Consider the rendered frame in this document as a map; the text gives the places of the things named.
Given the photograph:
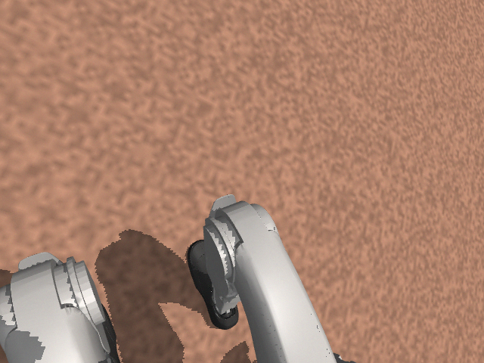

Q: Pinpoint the right robot foot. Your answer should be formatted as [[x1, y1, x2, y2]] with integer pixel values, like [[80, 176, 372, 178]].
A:
[[188, 240, 239, 330]]

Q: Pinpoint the left robot foot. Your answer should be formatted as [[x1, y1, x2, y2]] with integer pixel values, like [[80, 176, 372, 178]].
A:
[[101, 304, 120, 363]]

